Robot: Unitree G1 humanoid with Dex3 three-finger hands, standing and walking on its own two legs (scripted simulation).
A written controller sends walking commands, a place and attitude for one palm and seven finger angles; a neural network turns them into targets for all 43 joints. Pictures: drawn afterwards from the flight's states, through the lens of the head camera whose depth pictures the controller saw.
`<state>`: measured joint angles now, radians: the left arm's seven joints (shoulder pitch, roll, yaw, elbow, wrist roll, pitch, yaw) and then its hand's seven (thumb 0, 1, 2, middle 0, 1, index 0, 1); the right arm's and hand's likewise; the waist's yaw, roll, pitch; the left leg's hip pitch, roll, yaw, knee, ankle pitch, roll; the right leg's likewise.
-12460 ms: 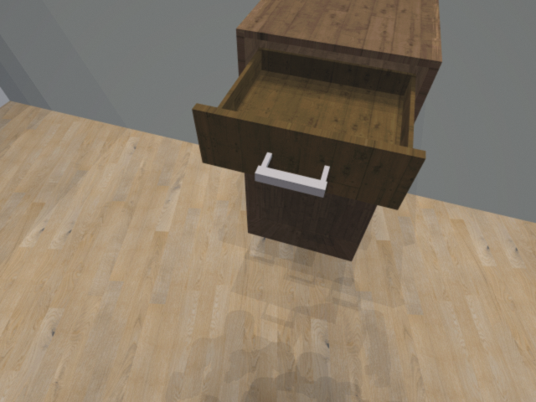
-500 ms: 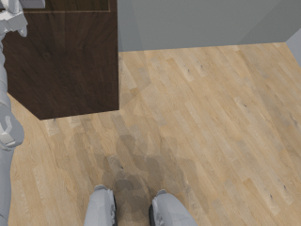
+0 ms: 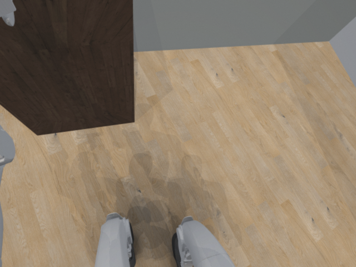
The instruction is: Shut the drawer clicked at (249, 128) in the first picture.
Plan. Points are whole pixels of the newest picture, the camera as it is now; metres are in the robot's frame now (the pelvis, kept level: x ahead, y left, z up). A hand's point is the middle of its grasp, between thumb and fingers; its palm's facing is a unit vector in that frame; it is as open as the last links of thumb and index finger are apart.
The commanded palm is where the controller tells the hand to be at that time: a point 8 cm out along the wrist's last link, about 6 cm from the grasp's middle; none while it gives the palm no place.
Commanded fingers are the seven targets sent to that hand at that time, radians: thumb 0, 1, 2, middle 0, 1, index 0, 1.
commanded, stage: pull the fist back off the drawer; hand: left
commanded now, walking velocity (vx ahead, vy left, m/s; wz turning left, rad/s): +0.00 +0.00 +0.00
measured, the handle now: out of the picture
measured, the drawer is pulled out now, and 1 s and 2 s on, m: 0.00 0.00 0.00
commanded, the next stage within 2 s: draw the hand back to the body in 0.42 s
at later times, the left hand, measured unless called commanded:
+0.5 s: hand (10, 4) +0.58 +0.22 +0.13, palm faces +0.13 -0.99 -0.01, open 3.3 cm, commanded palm +0.55 +0.25 +0.13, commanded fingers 0.00 0.90 0.90 -1.40 -1.60 -1.40 -1.60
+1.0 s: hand out of the picture +0.42 +0.22 +0.19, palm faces +0.09 -1.00 -0.04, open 3.3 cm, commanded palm +0.38 +0.26 +0.19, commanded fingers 0.00 0.90 0.90 -1.40 -1.60 -1.40 -1.60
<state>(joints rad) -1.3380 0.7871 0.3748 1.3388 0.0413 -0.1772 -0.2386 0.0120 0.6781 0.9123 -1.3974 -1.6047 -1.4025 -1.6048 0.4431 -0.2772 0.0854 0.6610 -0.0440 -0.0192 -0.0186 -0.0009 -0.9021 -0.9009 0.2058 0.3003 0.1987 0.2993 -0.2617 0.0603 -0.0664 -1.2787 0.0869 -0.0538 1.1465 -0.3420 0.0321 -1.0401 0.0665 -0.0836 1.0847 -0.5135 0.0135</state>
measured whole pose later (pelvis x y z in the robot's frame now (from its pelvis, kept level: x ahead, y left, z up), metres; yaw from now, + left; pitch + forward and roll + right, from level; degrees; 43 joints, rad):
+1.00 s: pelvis +0.06 -0.02 +0.06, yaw +4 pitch +9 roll -2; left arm -0.33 0.36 0.30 0.47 -0.26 -0.17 -0.27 0.02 0.91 0.90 -1.40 -1.60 -1.40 -1.60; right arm 0.26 -0.28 0.01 0.56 0.06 0.01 -0.01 0.00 -0.90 -0.90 0.20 0.30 0.20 0.30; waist -0.03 0.06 -0.13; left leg -0.64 0.05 0.01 0.83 -0.35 0.00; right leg -0.42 0.03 -0.03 0.76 -0.50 -0.01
